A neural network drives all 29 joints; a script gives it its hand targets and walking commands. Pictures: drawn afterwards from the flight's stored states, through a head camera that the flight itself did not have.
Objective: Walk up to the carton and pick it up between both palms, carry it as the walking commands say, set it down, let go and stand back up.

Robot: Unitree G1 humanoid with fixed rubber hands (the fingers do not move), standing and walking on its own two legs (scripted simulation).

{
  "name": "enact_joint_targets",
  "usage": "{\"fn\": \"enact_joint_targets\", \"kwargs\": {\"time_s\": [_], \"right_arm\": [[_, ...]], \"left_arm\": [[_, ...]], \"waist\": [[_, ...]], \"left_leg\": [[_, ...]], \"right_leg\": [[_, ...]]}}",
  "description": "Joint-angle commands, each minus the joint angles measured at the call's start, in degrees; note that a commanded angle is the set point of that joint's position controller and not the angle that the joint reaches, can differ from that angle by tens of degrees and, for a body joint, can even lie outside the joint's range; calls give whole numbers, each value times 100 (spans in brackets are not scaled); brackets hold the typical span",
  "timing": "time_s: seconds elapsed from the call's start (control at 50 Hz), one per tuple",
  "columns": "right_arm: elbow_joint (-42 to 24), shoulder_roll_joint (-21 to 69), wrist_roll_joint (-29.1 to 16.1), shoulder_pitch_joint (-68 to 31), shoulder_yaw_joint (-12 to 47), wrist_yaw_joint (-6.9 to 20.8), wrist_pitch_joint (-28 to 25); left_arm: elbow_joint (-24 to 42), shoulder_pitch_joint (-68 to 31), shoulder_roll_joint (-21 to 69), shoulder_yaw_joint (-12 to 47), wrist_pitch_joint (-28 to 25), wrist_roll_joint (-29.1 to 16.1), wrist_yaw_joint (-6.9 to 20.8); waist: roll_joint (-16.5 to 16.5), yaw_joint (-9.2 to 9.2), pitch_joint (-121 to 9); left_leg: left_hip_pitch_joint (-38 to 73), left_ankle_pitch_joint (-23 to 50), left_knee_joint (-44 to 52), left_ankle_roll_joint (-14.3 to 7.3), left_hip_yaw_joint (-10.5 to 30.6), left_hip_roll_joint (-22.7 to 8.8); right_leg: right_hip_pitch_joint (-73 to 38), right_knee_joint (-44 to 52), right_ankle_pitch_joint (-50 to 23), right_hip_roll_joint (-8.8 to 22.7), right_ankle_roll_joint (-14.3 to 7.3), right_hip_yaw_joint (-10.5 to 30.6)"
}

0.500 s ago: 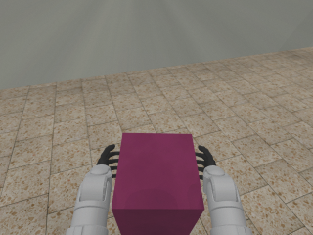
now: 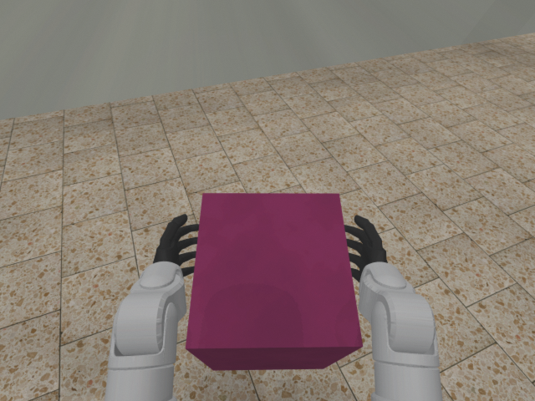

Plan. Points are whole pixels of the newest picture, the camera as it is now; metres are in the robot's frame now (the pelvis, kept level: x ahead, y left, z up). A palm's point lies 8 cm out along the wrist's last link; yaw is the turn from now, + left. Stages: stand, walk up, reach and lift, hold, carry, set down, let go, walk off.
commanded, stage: carry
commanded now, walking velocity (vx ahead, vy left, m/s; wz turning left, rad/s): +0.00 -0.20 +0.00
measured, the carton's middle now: (269, 291) +0.30 -0.01 +0.01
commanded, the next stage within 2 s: none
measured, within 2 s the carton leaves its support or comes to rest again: neither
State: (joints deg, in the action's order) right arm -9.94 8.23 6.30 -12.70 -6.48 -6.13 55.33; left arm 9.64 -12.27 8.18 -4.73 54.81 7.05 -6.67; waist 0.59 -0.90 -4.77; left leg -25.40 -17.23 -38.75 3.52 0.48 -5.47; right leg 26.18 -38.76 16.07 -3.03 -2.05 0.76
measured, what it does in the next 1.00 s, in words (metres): steps to the right: right foot, then left foot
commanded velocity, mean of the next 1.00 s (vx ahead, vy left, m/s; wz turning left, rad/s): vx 0.00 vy -0.20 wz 0.00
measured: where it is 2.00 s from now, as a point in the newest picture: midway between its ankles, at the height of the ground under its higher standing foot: outside the picture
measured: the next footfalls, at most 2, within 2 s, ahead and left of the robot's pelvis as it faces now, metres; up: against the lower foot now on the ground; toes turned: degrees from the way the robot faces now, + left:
right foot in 0.58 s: +0.00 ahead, -0.20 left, +0.00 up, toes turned -8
left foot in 0.82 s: -0.01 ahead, -0.01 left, +0.00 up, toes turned +7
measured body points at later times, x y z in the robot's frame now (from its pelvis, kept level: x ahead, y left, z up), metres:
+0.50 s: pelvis -0.04 -0.03 +0.01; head -0.06 -0.02 +0.46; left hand +0.22 +0.11 +0.10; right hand +0.21 -0.17 +0.10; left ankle +0.00 +0.11 -0.72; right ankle -0.03 -0.18 -0.68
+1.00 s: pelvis -0.10 -0.13 +0.01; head -0.12 -0.12 +0.46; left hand +0.15 +0.00 +0.09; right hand +0.14 -0.28 +0.09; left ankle -0.05 -0.01 -0.72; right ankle -0.09 -0.28 -0.67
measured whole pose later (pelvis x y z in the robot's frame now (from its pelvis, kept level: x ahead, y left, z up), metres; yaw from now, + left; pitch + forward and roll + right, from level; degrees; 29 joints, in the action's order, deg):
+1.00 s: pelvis -0.10 -0.13 +0.01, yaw -3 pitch +4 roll -2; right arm -26.0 7.5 2.2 1.5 0.5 -9.8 66.7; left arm 26.7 0.5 7.4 -0.4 68.1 1.9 -10.4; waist 0.2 1.2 -7.0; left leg -23.2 -13.0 -32.9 0.4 -7.3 -7.3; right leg 30.1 -51.8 22.0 2.6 0.7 -3.3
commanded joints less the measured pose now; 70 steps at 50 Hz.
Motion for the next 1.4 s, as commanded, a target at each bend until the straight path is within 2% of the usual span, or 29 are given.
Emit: {"fn": "enact_joint_targets", "kwargs": {"time_s": [0.0, 0.08, 0.16, 0.2, 0.26, 0.28, 0.32, 0.38, 0.42, 0.54, 0.58, 0.6, 0.64, 0.7, 0.76, 0.78, 0.8, 0.82, 0.84, 0.88, 0.94, 1.08, 1.1, 1.12, 1.14, 1.22, 1.32, 1.36, 1.38], "right_arm": [[-1093, 5397, -1921, -2074, 4026, 796, 356], [-1844, 5189, -2041, -1602, 4046, 527, 720], [-2282, 5053, -2058, -1568, 4050, 338, 990], [-2383, 4980, -2096, -1568, 4052, 322, 1063], [-2353, 4924, -2059, -1319, 3825, 286, 1109], [-2267, 4841, -1995, -1157, 3699, 265, 1130], [-1999, 4625, -1833, -775, 3453, 214, 1118], [-2127, 4661, -1707, -957, 3391, 166, 1087], [-2211, 4659, -1681, -1007, 3367, 153, 1069], [-2186, 4411, -1740, -839, 3432, 138, 1192], [-2131, 4434, -1744, -774, 3525, 153, 1208], [-2300, 4455, -1815, -993, 3663, 199, 1226], [-2409, 4767, -2016, -1361, 3913, 295, 1200], [-2410, 4934, -2134, -1386, 4097, 376, 1128], [-2420, 4841, -2083, -1198, 4000, 365, 1113], [-2376, 4781, -2039, -1075, 3931, 363, 1121], [-2295, 4694, -1996, -948, 3821, 359, 1136], [-2137, 4562, -1891, -683, 3709, 358, 1129], [-2107, 4597, -1905, -727, 3687, 361, 1101], [-2134, 4763, -1793, -823, 3617, 380, 1028], [-2363, 4881, -1798, -963, 3667, 393, 923], [-2409, 4452, -1784, -604, 3720, 304, 1071], [-2375, 4426, -1785, -612, 3733, 299, 1092], [-2408, 4384, -1752, -563, 3816, 300, 1113], [-2539, 4526, -1871, -894, 3941, 346, 1125], [-2600, 4949, -2161, -1282, 4292, 443, 1077], [-2524, 4715, -2046, -889, 4070, 386, 1111], [-2351, 4574, -1946, -659, 3863, 386, 1148], [-2223, 4488, -1863, -472, 3760, 388, 1126]], "left_arm": [[1229, -1902, 5210, 3700, 332, -1748, 804], [1848, -1446, 5030, 3577, 732, -1839, 522], [2125, -1301, 4892, 3468, 961, -1885, 369], [2199, -1114, 4841, 3393, 1022, -1813, 321], [2417, -1187, 4784, 3459, 1088, -1899, 245], [2405, -1178, 4729, 3487, 1125, -1911, 222], [2482, -1321, 4612, 3669, 1218, -1973, 243], [2356, -1570, 4776, 3782, 1232, -2145, 308], [2286, -1497, 4812, 3809, 1230, -2171, 307], [2047, -913, 4510, 3540, 1308, -1963, 187], [1978, -887, 4462, 3425, 1295, -1910, 218], [1954, -891, 4510, 3322, 1242, -1832, 234], [2146, -926, 4791, 3361, 1180, -1803, 273], [2296, -1004, 4900, 3381, 1060, -1808, 296], [2350, -908, 4890, 3482, 1057, -1855, 277], [2326, -845, 4837, 3510, 1080, -1880, 266], [2294, -853, 4772, 3555, 1110, -1905, 255], [2359, -796, 4738, 3667, 1168, -1920, 278], [2475, -1111, 4722, 3751, 1168, -1986, 309], [2478, -1449, 4975, 3931, 1155, -2118, 406], [2511, -1473, 5112, 4042, 1081, -2241, 458], [2207, -629, 4608, 3656, 1184, -2028, 338], [2176, -601, 4565, 3584, 1194, -2002, 347], [2096, -632, 4451, 3484, 1180, -1925, 381], [2259, -780, 4678, 3518, 1124, -1951, 380], [2505, -907, 4900, 3523, 1018, -1923, 411], [2517, -714, 4779, 3618, 1071, -1940, 344], [2389, -705, 4648, 3676, 1133, -1972, 309], [2523, -710, 4662, 3812, 1186, -2000, 332]], "waist": [[-340, 2, -2129], [508, 74, -2102], [-1156, 117, -1661], [-1113, 189, -1567], [-626, 87, -1759], [-233, 35, -1895], [1764, 34, -1547], [670, 86, -1035], [1058, 71, -974], [1147, 90, -1409], [-68, 67, -1516], [-1434, 89, -1295], [-1288, 152, -1281], [-955, 127, -1391], [-838, 116, -1538], [-627, 56, -1613], [-94, 7, -1626], [1510, 7, -1473], [1568, 55, -1355], [632, 55, -1041], [999, 65, -939], [955, 88, -1506], [338, 93, -1504], [-1151, 89, -1332], [-1830, 115, -1264], [-1014, 108, -1270], [-861, 120, -1500], [-95, 22, -1568], [1486, 30, -1393]], "left_leg": [[796, 892, 71, -320, -268, -257], [810, 1689, 282, -489, 362, -949], [-414, -839, -958, -58, -796, 234], [-391, -1386, -1297, -202, -609, 279], [716, -297, 440, -318, -676, 268], [1546, 5, 1069, -400, -156, -220], [1645, 1474, 1928, -1438, 2411, -2672], [820, 803, 2038, -1119, 1216, -1978], [672, 798, 1917, -794, 404, -1405], [729, 1524, 1112, -568, 102, -1195], [-23, 665, -71, -175, -554, -561], [-900, -766, -676, 77, -1038, -17], [-1080, -1709, -2348, -140, -658, 89], [-746, -1037, -1755, -283, -714, 72], [178, -452, -34, -353, -983, 308], [805, 155, 965, -357, -854, 180], [1706, 462, 1550, -434, 15, -537], [2121, 1462, 2032, -1075, 2174, -2286], [1751, 1797, 2125, -1596, 2618, -2757], [1042, 756, 2209, -1425, 1675, -2281], [738, 396, 2136, -854, 307, -1404], [749, 1545, 933, -498, -186, -1094], [411, 1099, 259, -315, -506, -783], [-768, -575, -512, -30, -1011, -185], [-1073, -1831, -1643, 5, -931, 85], [-975, -1083, -2277, -224, -675, 52], [312, -451, 242, -382, -996, 303], [1940, 581, 1735, -452, 49, -640], [2335, 1735, 2010, -1065, 2048, -2382]], "right_leg": [[-833, 374, -2863, 1056, -284, 524], [-497, 117, -1270, 640, -131, 202], [-946, 1423, -1713, 1497, -635, 1612], [-855, 1574, -1682, 1471, -872, 1580], [-533, 1025, -1696, 1054, -607, 847], [30, 538, -1190, 852, -367, 621], [1399, -1460, 1366, 385, 241, -236], [946, -2006, 801, 690, 284, -23], [525, -1298, 634, 571, 298, -317], [-923, 1148, 229, 263, 238, -951], [-1638, 2039, -315, 1231, -7, 99], [-1563, 1898, -1311, 2014, -415, 1175], [-1344, 1706, -2006, 2002, -952, 870], [-1297, 1312, -1953, 1472, -841, 60], [-1045, 1042, -1650, 1380, -767, 26], [-780, 785, -1377, 1295, -617, -64], [76, 259, -809, 1083, -325, -179], [1312, -765, 999, 507, 134, -556], [1435, -1874, 1553, 622, 240, -134], [1107, -2394, 942, 837, 252, 201], [544, -1467, 524, 697, 286, -293], [-1173, 1426, 133, 361, 271, -938], [-1495, 1975, -169, 830, 209, -471], [-1762, 2285, -739, 2000, -185, 1048], [-1423, 2024, -1644, 2308, -707, 1348], [-1431, 1465, -1932, 1565, -810, 95], [-1202, 1172, -1859, 1509, -831, 136], [-29, 442, -1181, 1193, -292, -109], [1183, -446, 614, 646, 190, -506]]}}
